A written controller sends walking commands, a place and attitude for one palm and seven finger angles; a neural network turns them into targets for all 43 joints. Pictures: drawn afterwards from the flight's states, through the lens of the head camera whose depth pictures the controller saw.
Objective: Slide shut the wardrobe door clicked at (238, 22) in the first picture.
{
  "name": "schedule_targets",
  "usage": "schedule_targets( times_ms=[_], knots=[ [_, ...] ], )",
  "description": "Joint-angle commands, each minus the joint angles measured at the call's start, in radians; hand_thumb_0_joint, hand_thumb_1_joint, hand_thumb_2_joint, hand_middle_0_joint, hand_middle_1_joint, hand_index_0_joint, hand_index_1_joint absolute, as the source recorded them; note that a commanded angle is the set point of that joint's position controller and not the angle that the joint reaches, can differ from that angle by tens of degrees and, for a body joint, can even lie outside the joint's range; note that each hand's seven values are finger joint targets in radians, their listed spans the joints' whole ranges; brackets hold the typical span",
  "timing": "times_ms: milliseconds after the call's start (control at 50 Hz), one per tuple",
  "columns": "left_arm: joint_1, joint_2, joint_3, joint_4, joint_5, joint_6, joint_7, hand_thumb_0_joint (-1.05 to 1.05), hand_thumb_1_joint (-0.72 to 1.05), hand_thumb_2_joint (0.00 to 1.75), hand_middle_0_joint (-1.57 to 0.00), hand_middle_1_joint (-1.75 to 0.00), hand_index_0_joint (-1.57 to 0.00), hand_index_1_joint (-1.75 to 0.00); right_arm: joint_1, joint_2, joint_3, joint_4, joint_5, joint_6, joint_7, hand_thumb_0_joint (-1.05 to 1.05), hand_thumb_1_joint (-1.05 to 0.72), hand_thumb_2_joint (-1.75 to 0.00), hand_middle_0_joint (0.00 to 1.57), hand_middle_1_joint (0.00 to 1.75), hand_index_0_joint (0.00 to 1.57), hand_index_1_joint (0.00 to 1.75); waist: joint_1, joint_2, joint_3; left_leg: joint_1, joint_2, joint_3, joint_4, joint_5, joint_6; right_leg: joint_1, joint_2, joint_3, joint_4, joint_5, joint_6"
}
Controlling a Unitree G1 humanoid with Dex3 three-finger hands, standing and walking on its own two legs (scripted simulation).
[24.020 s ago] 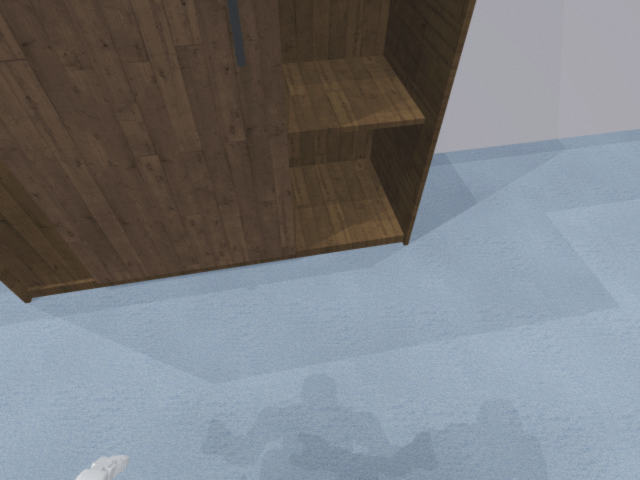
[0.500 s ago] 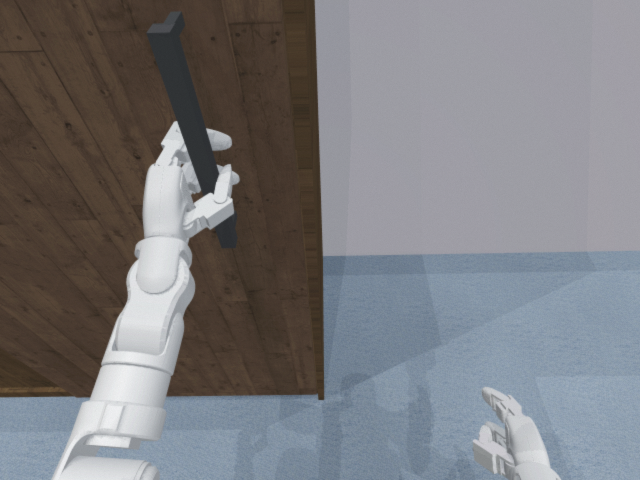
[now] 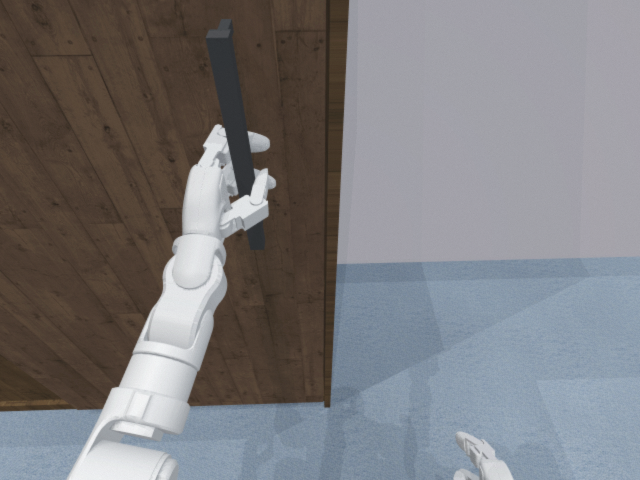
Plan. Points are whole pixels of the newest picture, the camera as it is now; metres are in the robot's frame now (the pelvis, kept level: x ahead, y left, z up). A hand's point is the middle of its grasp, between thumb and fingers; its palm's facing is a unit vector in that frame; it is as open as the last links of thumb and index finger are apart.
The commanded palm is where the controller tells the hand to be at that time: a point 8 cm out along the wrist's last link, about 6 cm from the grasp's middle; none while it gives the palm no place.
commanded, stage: stop walking and hold the door there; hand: left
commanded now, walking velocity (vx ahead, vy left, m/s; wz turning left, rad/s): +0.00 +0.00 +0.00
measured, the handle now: (244, 154) +0.43 +0.11 +0.20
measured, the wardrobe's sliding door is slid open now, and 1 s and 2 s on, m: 0.00 0.00 0.00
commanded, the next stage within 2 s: loosen the grip on the handle in 0.22 s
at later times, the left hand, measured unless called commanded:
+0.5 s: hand (250, 196) +0.38 +0.10 +0.18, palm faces +0.03 -1.00 -0.04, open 7.6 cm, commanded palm +0.35 +0.13 +0.18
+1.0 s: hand (252, 202) +0.38 +0.10 +0.17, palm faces +0.01 -1.00 -0.08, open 14.6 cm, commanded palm +0.35 +0.15 +0.18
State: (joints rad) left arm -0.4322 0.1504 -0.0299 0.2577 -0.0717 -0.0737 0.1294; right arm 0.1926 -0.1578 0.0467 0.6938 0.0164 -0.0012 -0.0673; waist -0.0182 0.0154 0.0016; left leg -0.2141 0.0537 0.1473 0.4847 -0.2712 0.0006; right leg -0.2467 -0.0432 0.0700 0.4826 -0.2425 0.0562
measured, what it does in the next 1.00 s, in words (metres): shifts its weight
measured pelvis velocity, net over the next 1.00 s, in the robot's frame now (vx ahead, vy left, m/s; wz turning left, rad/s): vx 0.00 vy -0.05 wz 0.07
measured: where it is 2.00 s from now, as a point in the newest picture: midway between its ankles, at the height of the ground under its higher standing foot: outside the picture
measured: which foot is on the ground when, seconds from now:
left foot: down 0.00-1.00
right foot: down 0.00-1.00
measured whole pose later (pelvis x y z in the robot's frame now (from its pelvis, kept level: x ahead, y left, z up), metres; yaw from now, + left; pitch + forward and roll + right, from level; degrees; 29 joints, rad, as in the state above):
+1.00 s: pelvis +0.00 -0.05 +0.00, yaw +4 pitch +2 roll +1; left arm -0.51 0.22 0.12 0.49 -0.15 -0.26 -0.12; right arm 0.29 -0.26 -0.01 0.73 0.04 -0.19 -0.02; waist -0.01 0.02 0.00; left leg -0.26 0.09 0.06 0.46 -0.23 -0.03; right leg -0.29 -0.01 -0.03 0.52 -0.27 -0.02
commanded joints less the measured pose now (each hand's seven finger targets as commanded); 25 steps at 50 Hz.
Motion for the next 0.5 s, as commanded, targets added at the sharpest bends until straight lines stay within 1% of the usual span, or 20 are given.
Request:
schedule_targets(
  times_ms=[0,20,40,60,100,120,140,220,240,280,300,320,340,360,380,400,420,440,460,480],
  knots=[
    [-0.372,0.012,-0.077,-0.251,0.025,-0.080,-0.035,0.00,0.90,0.90,-0.45,-1.40,-0.45,-1.40,-0.121,-0.141,-0.053,-0.151,-0.002,-0.051,-0.017,0.00,-0.90,-0.90,0.20,0.30,0.20,0.30,0.002,-0.010,-0.288,0.142,0.104,-0.071,-0.070,0.283,0.022,0.045,-0.021,-0.043,-0.004,0.294,-0.053],
    [-0.368,0.038,-0.051,-0.243,0.026,-0.082,-0.031,0.00,0.90,0.90,-0.45,-1.40,-0.45,-1.40,-0.116,-0.144,-0.056,-0.147,-0.002,-0.051,-0.019,0.00,-0.90,-0.90,0.20,0.30,0.20,0.30,0.003,-0.025,-0.296,0.149,0.102,-0.070,-0.059,0.305,0.022,0.048,-0.024,-0.043,-0.006,0.319,-0.054],
    [-0.362,0.018,-0.068,-0.232,0.025,-0.080,-0.034,0.00,0.90,0.90,-0.45,-1.40,-0.45,-1.40,-0.116,-0.143,-0.056,-0.147,-0.003,-0.050,-0.018,0.00,-0.90,-0.90,0.20,0.30,0.20,0.30,0.002,-0.037,-0.297,0.152,0.099,-0.068,-0.053,0.316,0.020,0.048,-0.026,-0.040,-0.008,0.334,-0.055],
    [-0.367,0.011,-0.086,-0.248,0.025,-0.080,-0.036,0.00,0.90,0.90,-0.45,-1.40,-0.45,-1.40,-0.115,-0.147,-0.059,-0.142,-0.001,-0.047,-0.018,0.00,-0.90,-0.90,0.20,0.30,0.20,0.30,-0.003,-0.023,-0.301,0.153,0.099,-0.075,-0.061,0.327,0.019,0.057,-0.029,-0.045,-0.004,0.337,-0.054],
    [-0.373,0.022,-0.070,-0.259,0.027,-0.082,-0.033,0.00,0.90,0.90,-0.45,-1.40,-0.45,-1.40,-0.119,-0.143,-0.060,-0.148,-0.001,-0.046,-0.017,0.00,-0.90,-0.90,0.20,0.30,0.20,0.30,0.000,-0.023,-0.316,0.183,0.102,-0.064,-0.044,0.372,0.019,0.051,-0.026,-0.046,-0.001,0.371,-0.055],
    [-0.383,-0.009,-0.102,-0.277,0.027,-0.083,-0.039,0.00,0.90,0.90,-0.45,-1.40,-0.45,-1.40,-0.121,-0.137,-0.058,-0.153,-0.001,-0.046,-0.016,0.00,-0.90,-0.90,0.20,0.30,0.20,0.30,-0.004,-0.022,-0.325,0.190,0.101,-0.060,-0.040,0.380,0.017,0.056,-0.029,-0.049,-0.001,0.389,-0.055],
    [-0.389,0.003,-0.091,-0.277,0.027,-0.083,-0.038,0.00,0.90,0.90,-0.45,-1.40,-0.45,-1.40,-0.121,-0.140,-0.061,-0.152,0.000,-0.045,-0.016,0.00,-0.90,-0.90,0.20,0.30,0.20,0.30,-0.005,-0.014,-0.328,0.195,0.098,-0.058,-0.035,0.393,0.016,0.056,-0.029,-0.046,-0.001,0.401,-0.057],
    [-0.399,-0.026,-0.126,-0.296,0.027,-0.083,-0.040,0.00,0.90,0.90,-0.45,-1.40,-0.45,-1.40,-0.126,-0.135,-0.062,-0.158,0.003,-0.042,-0.014,0.00,-0.90,-0.90,0.20,0.30,0.20,0.30,-0.009,-0.013,-0.332,0.212,0.097,-0.054,-0.031,0.411,0.015,0.053,-0.026,-0.052,-0.005,0.411,-0.056],
    [-0.392,-0.023,-0.123,-0.286,0.027,-0.082,-0.040,0.00,0.90,0.90,-0.45,-1.40,-0.45,-1.40,-0.127,-0.134,-0.062,-0.159,0.002,-0.041,-0.015,0.00,-0.90,-0.90,0.20,0.30,0.20,0.30,-0.009,-0.025,-0.329,0.209,0.095,-0.055,-0.029,0.408,0.015,0.056,-0.028,-0.053,-0.009,0.419,-0.054],
    [-0.375,-0.010,-0.110,-0.279,0.027,-0.079,-0.036,0.00,0.90,0.90,-0.45,-1.40,-0.45,-1.40,-0.130,-0.139,-0.062,-0.158,0.002,-0.037,-0.017,0.00,-0.90,-0.90,0.20,0.30,0.20,0.30,-0.006,-0.005,-0.312,0.184,0.089,-0.055,-0.035,0.393,0.013,0.066,-0.031,-0.049,-0.015,0.415,-0.057],
    [-1.109,0.623,0.388,-0.375,0.167,-0.115,-0.029,0.00,0.90,0.90,-0.45,-1.40,-0.45,-1.40,-0.119,-0.174,-0.147,-0.166,-0.038,-0.106,0.015,0.00,-0.90,-0.90,0.20,0.30,0.20,0.30,0.058,-0.349,-0.049,0.122,0.113,-0.040,0.007,0.312,0.060,-0.096,0.014,0.030,-0.128,0.412,-0.044],
    [-0.766,0.176,0.144,0.209,0.135,0.004,-0.075,0.00,0.78,0.84,-0.45,-1.40,-0.45,-1.40,-0.058,-0.162,-0.101,-0.137,-0.006,-0.178,0.033,0.00,-0.90,-0.90,0.20,0.30,0.20,0.30,-0.088,-0.296,-0.386,0.171,-0.008,-0.145,-0.127,0.590,0.030,0.057,0.078,-0.112,0.123,0.603,-0.103],
    [-0.506,-0.041,0.058,0.041,0.015,0.027,-0.125,0.00,0.66,0.78,-0.45,-1.40,-0.45,-1.40,-0.003,-0.157,-0.109,-0.133,0.045,-0.191,0.038,0.00,-0.90,-0.90,0.20,0.30,0.20,0.30,0.003,-0.085,-0.423,0.271,0.032,-0.144,-0.071,0.813,-0.016,-0.020,0.061,-0.143,0.126,0.451,-0.086],
    [-0.442,0.014,0.119,-0.014,-0.045,0.039,-0.152,0.00,0.54,0.73,-0.45,-1.40,-0.45,-1.40,-0.030,-0.162,-0.103,-0.139,0.045,-0.209,0.039,0.00,-0.90,-0.90,0.20,0.30,0.20,0.30,0.051,0.275,-0.472,0.450,0.048,-0.123,-0.055,0.919,-0.059,-0.090,0.028,-0.099,0.114,0.250,-0.092],
    [-0.485,0.069,0.161,-0.104,-0.094,0.014,-0.150,0.00,0.42,0.67,-0.45,-1.40,-0.45,-1.40,-0.007,-0.167,-0.090,-0.134,0.027,-0.199,0.039,0.00,-0.90,-0.90,0.20,0.30,0.20,0.30,0.048,0.292,-0.484,0.458,0.024,-0.100,-0.020,0.800,-0.083,-0.058,0.027,-0.100,0.054,0.184,-0.087],
    [-0.551,0.042,0.115,-0.125,-0.082,-0.013,-0.146,0.00,0.30,0.61,-0.45,-1.40,-0.45,-1.40,-0.037,-0.169,-0.083,-0.148,0.017,-0.206,0.042,0.00,-0.90,-0.90,0.20,0.30,0.20,0.30,0.028,0.155,-0.425,0.334,0.008,-0.081,-0.007,0.574,-0.062,-0.014,0.030,-0.106,0.016,0.240,-0.087],
    [-0.545,0.034,0.101,-0.088,-0.062,-0.044,-0.130,0.00,0.17,0.55,-0.45,-1.40,-0.45,-1.40,-0.026,-0.168,-0.080,-0.148,0.018,-0.210,0.045,0.00,-0.90,-0.90,0.20,0.30,0.20,0.30,0.007,0.029,-0.363,0.218,-0.006,-0.073,-0.016,0.407,-0.028,0.015,0.032,-0.108,-0.006,0.271,-0.081],
    [-0.524,0.034,0.082,-0.059,-0.033,-0.078,-0.117,0.00,0.05,0.49,-0.45,-1.40,-0.45,-1.40,-0.014,-0.170,-0.078,-0.147,0.019,-0.215,0.052,0.00,-0.90,-0.90,0.20,0.30,0.20,0.30,0.001,-0.033,-0.321,0.149,-0.012,-0.077,-0.030,0.310,-0.012,0.019,0.037,-0.108,-0.011,0.244,-0.079],
    [-0.507,0.016,0.067,-0.028,-0.019,-0.106,-0.111,0.00,-0.07,0.43,-0.45,-1.40,-0.45,-1.40,0.000,-0.175,-0.076,-0.142,0.016,-0.216,0.057,0.00,-0.90,-0.90,0.20,0.30,0.20,0.30,-0.014,-0.080,-0.266,0.128,-0.004,-0.092,-0.036,0.284,-0.005,-0.002,0.038,-0.118,-0.013,0.234,-0.079],
    [-0.533,0.015,0.043,-0.045,-0.007,-0.141,-0.114,0.00,-0.19,0.37,-0.45,-1.40,-0.45,-1.40,0.005,-0.181,-0.080,-0.147,0.018,-0.220,0.062,0.00,-0.90,-0.90,0.20,0.30,0.20,0.30,-0.015,-0.096,-0.280,0.133,-0.002,-0.094,-0.038,0.264,-0.002,-0.014,0.043,-0.117,-0.004,0.214,-0.078]
  ],
)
